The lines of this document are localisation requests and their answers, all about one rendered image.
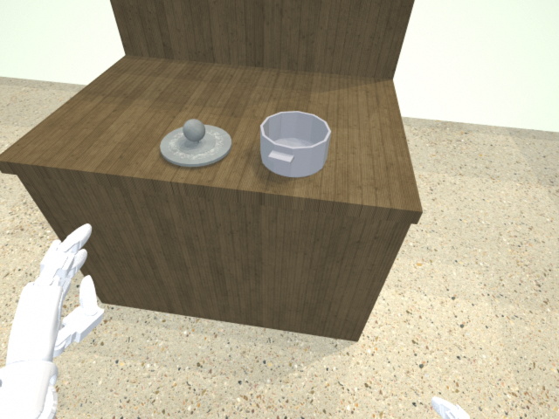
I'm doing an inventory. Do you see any left robot hand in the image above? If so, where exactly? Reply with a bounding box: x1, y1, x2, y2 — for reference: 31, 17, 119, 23
6, 223, 104, 366

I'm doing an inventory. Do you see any table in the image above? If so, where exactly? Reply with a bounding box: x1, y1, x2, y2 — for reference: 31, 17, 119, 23
0, 0, 423, 342

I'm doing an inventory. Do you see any pot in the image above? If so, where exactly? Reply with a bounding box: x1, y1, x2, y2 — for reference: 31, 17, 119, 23
260, 111, 331, 177

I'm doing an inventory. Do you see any lid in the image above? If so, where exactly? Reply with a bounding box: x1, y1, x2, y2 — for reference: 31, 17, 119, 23
160, 125, 231, 167

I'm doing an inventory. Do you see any knob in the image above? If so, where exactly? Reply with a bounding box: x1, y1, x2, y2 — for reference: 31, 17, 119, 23
183, 119, 205, 141

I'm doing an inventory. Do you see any left robot forearm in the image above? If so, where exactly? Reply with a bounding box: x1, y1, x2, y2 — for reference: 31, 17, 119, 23
0, 361, 59, 419

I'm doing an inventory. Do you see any right robot hand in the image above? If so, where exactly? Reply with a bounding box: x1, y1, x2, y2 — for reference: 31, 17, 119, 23
431, 396, 470, 419

